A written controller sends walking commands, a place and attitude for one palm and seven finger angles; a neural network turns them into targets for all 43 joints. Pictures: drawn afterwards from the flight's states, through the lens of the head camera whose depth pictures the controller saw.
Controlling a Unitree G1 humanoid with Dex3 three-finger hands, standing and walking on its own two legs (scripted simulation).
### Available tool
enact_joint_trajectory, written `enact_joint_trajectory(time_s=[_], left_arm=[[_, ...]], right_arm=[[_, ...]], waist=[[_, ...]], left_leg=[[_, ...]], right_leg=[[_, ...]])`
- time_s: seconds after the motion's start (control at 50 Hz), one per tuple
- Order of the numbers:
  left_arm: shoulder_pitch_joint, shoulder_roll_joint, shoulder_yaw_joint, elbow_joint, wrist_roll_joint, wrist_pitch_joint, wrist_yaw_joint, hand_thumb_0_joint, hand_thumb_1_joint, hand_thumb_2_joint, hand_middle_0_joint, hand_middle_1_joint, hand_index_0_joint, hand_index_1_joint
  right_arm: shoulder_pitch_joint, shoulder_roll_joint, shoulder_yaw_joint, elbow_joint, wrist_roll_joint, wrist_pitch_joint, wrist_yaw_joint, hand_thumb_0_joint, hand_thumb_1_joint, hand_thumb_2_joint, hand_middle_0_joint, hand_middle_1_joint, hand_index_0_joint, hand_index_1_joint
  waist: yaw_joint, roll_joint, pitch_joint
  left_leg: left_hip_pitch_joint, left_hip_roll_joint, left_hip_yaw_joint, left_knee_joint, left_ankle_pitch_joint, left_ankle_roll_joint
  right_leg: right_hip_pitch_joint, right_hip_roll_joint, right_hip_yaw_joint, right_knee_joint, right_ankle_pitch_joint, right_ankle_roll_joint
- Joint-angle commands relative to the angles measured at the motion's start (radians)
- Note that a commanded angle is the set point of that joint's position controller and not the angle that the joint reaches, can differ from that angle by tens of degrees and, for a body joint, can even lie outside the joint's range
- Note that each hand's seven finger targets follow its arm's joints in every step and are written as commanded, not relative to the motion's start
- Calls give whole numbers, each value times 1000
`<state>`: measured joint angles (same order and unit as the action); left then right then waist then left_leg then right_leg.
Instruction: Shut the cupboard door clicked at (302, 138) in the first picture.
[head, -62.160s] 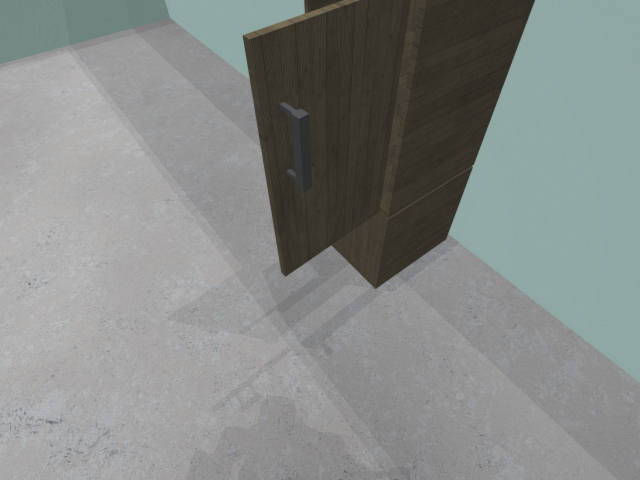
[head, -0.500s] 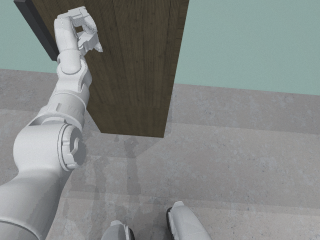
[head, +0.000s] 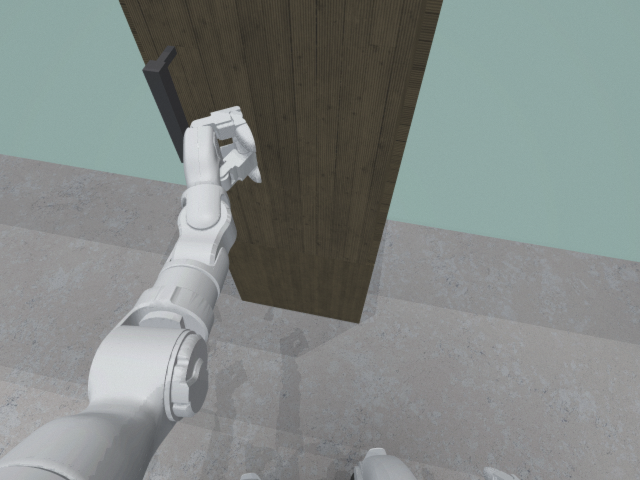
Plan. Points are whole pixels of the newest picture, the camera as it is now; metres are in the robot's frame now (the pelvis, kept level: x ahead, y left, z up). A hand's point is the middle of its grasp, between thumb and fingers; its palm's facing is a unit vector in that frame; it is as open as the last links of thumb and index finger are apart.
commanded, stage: draw the hand back to the body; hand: left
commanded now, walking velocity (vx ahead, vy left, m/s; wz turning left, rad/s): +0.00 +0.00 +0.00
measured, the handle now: (180, 109) +0.61 +0.17 +0.09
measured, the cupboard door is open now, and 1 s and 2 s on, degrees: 0 0 0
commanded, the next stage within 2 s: step back with the hand held close in 1.50 s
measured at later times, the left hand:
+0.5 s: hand (151, 237) +0.35 +0.14 +0.15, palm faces +0.09 -0.99 -0.12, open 3.1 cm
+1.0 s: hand out of the picture +0.22 +0.25 +0.19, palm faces +0.41 -0.84 -0.35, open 5.1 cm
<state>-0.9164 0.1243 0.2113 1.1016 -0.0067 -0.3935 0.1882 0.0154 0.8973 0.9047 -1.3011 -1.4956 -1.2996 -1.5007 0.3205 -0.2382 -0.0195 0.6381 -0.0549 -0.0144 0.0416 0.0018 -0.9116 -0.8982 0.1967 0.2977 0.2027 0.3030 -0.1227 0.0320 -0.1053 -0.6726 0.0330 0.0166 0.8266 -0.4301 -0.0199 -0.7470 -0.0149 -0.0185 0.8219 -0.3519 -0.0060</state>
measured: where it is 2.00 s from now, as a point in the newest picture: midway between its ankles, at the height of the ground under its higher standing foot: outside the picture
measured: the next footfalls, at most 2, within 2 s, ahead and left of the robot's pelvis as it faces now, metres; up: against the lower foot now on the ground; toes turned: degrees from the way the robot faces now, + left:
none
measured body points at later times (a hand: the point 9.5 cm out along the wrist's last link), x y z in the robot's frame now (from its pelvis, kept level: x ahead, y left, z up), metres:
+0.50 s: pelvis +0.00 +0.00 +0.03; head +0.00 -0.03 +0.48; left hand +0.34 +0.20 +0.16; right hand +0.15 -0.24 -0.07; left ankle -0.02 +0.13 -0.70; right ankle +0.02 -0.12 -0.70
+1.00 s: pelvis +0.00 +0.01 +0.04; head -0.02 -0.02 +0.49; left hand +0.19 +0.30 +0.21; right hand +0.19 -0.19 -0.05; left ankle -0.02 +0.13 -0.70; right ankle +0.02 -0.12 -0.70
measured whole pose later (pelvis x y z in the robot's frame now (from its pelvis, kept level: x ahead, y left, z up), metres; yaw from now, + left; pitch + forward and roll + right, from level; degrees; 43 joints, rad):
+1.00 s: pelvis +0.00 +0.01 +0.04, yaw +1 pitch -5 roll +0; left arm 0.31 0.30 0.24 -0.24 -0.05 -0.08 0.09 0.01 0.89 0.90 -0.61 -0.73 -0.60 -0.74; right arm 0.20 -0.21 0.05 0.63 0.00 -0.06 -0.08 0.01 -0.91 -0.90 0.20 0.30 0.21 0.30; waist 0.06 0.08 0.02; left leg -0.05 0.01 0.00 0.40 -0.26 -0.01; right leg -0.12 -0.03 -0.04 0.40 -0.21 0.01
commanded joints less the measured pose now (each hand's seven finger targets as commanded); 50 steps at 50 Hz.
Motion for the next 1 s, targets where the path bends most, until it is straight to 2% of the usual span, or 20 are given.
enact_joint_trajectory(time_s=[0.0, 0.06, 0.1, 0.14, 0.18, 0.24, 0.3, 0.32, 0.34, 0.4, 0.42, 0.44, 0.48, 0.52, 0.56, 0.6, 0.64, 0.76, 0.94, 0.98], left_arm=[[-258, 195, 41, -308, -18, -51, -36, 0, 900, 900, -1300, -1500, -1300, -1500], [-145, 171, 17, -448, -51, -9, -71, 0, 900, 900, -1300, -1500, -1300, -1500], [-104, 156, -4, -563, -76, 16, -92, 0, 900, 900, -1300, -1500, -1300, -1500], [-71, 141, -32, -667, -95, 36, -111, 0, 900, 900, -1300, -1500, -1300, -1500], [-14, 138, -44, -727, -105, 60, -125, 0, 900, 900, -1300, -1500, -1300, -1500], [73, 131, -63, -818, -116, 97, -148, 0, 900, 900, -1300, -1500, -1300, -1500], [165, 136, -66, -857, -131, 147, -173, 0, 900, 900, -1300, -1500, -1300, -1500], [187, 165, -46, -889, -137, 156, -178, 0, 900, 900, -1273, -1470, -1273, -1470], [229, 169, -39, -906, -144, 172, -187, 0, 900, 900, -1245, -1440, -1245, -1440], [308, 182, -29, -982, -163, 216, -213, 0, 900, 900, -1163, -1350, -1163, -1350], [379, 261, -72, -1045, -74, 207, -171, 0, 900, 900, -1135, -1320, -1135, -1320], [392, 227, -86, -1092, -69, 206, -150, 0, 900, 900, -1107, -1290, -1107, -1290], [475, 256, -65, -1117, -55, 221, -126, 0, 900, 900, -1053, -1230, -1053, -1230], [538, 243, -80, -1152, -54, 234, -122, 0, 900, 900, -997, -1170, -997, -1170], [564, 253, -68, -1212, -46, 239, -112, 0, 900, 900, -943, -1110, -943, -1110], [628, 257, -58, -1268, -44, 243, -107, 0, 900, 900, -887, -1050, -887, -1050], [665, 273, -48, -1358, -39, 243, -104, 0, 900, 900, -832, -990, -832, -990], [857, 300, 16, -1450, -41, 254, -94, 0, 900, 900, -668, -810, -668, -810], [1092, 362, 148, -1593, -44, 248, -80, 0, 900, 900, -420, -540, -420, -540], [1141, 377, 180, -1615, -46, 244, -74, 0, 900, 900, -365, -480, -365, -480]], right_arm=[[148, -133, -50, -93, 22, -6, -18, 0, -900, -900, 200, 300, 200, 300], [116, -129, -49, -125, 44, -4, -27, 0, -900, -900, 200, 300, 200, 300], [95, -127, -50, -136, 55, -8, -36, 0, -900, -900, 200, 300, 200, 300], [66, -122, -47, -139, 67, -22, -47, 0, -900, -900, 200, 300, 200, 300], [40, -119, -41, -138, 72, -36, -57, 0, -900, -900, 200, 300, 200, 300], [-6, -110, -32, -139, 81, -57, -71, 0, -900, -900, 200, 300, 200, 300], [-58, -109, -21, -146, 90, -73, -83, 0, -900, -900, 200, 300, 200, 300], [-69, -113, -18, -152, 92, -78, -89, 0, -900, -900, 200, 300, 200, 300], [-96, -107, -13, -158, 95, -83, -91, 0, -900, -900, 200, 300, 200, 300], [-137, -106, -2, -174, 100, -93, -102, 0, -900, -900, 200, 300, 200, 300], [-145, -95, -6, -174, 96, -73, -114, 0, -900, -900, 200, 300, 200, 300], [-176, -78, 2, -187, 95, -70, -120, 0, -900, -900, 200, 300, 200, 300], [-195, -85, 9, -181, 91, -58, -129, 0, -900, -900, 200, 300, 200, 300], [-212, -84, 13, -184, 90, -52, -136, 0, -900, -900, 200, 300, 200, 300], [-222, -77, 20, -184, 86, -52, -140, 0, -900, -900, 200, 300, 200, 300], [-233, -75, 24, -188, 81, -57, -139, 0, -900, -900, 200, 300, 200, 300], [-240, -75, 27, -192, 77, -65, -138, 0, -900, -900, 200, 300, 200, 300], [-252, -70, 29, -186, 65, -79, -135, 0, -900, -900, 200, 300, 200, 300], [-258, -70, 21, -177, 58, -106, -132, 0, -900, -900, 200, 300, 200, 300], [-259, -69, 17, -172, 57, -114, -132, 0, -900, -900, 200, 300, 200, 300]], waist=[[34, -75, -485], [57, -66, -454], [58, -100, -436], [56, -75, -399], [62, -81, -351], [77, -43, -308], [95, -49, -234], [105, -57, -229], [119, -37, -213], [130, -78, -184], [121, -87, -162], [116, -81, -123], [126, -81, -82], [128, -78, -46], [128, -23, -43], [136, -18, -42], [141, 29, -57], [155, -6, -3], [178, 38, 18], [181, 26, 30]], left_leg=[[151, -54, 38, -90, 402, 34], [190, -47, 45, -125, 411, 35], [217, -43, 44, -149, 412, 38], [260, -39, 43, -172, 398, 38], [277, -38, 41, -197, 367, 39], [316, -41, 39, -225, 344, 40], [324, -44, 37, -260, 274, 39], [331, -44, 33, -271, 276, 39], [336, -47, 37, -281, 259, 38], [356, -47, 31, -302, 256, 40], [384, -49, 35, -347, 264, 46], [397, -50, 37, -362, 252, 49], [425, -45, 34, -389, 254, 50], [454, -42, 30, -418, 250, 50], [491, -40, 28, -440, 266, 46], [518, -38, 26, -459, 292, 44], [545, -39, 23, -475, 323, 41], [548, -34, 15, -498, 355, 35], [537, -32, 7, -497, 391, 28], [535, -30, 8, -495, 382, 28]], right_leg=[[455, 30, 2, -78, 550, -10], [495, 34, -1, -109, 564, -10], [527, 35, -4, -133, 569, -8], [522, 36, -9, -157, 538, -6], [523, 36, -13, -182, 499, -3], [526, 32, -15, -211, 452, -4], [519, 28, -16, -250, 352, -4], [537, 26, -17, -257, 337, -6], [539, 23, -12, -267, 316, -5], [561, 20, -17, -288, 300, -5], [593, 0, 11, -330, 267, -2], [585, -1, 13, -358, 241, 5], [604, 0, 6, -386, 229, 4], [618, 3, -1, -414, 209, 3], [634, 5, -8, -424, 221, -1], [655, 8, -15, -435, 243, -2], [681, 8, -19, -444, 265, -5], [705, 11, -30, -463, 286, -3], [730, 7, -31, -462, 298, -3], [719, 7, -33, -464, 287, -1]])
